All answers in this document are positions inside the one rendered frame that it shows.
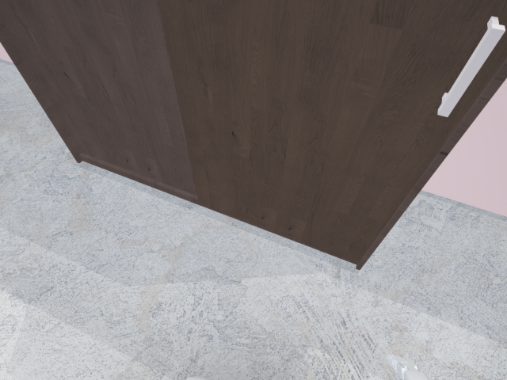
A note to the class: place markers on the handle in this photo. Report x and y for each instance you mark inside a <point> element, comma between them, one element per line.
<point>475,62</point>

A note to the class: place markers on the right robot hand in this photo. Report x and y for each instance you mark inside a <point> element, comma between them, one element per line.
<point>405,369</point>

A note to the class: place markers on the wardrobe door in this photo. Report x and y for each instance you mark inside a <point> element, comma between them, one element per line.
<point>315,118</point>
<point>105,67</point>

